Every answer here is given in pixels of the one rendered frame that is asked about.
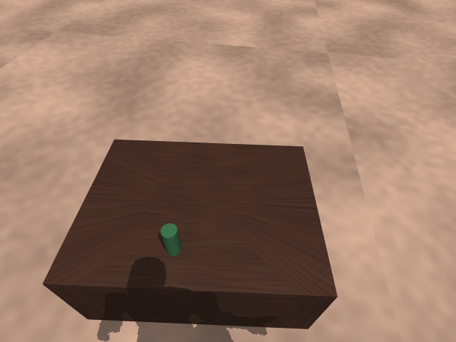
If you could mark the can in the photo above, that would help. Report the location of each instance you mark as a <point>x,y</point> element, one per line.
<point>171,239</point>

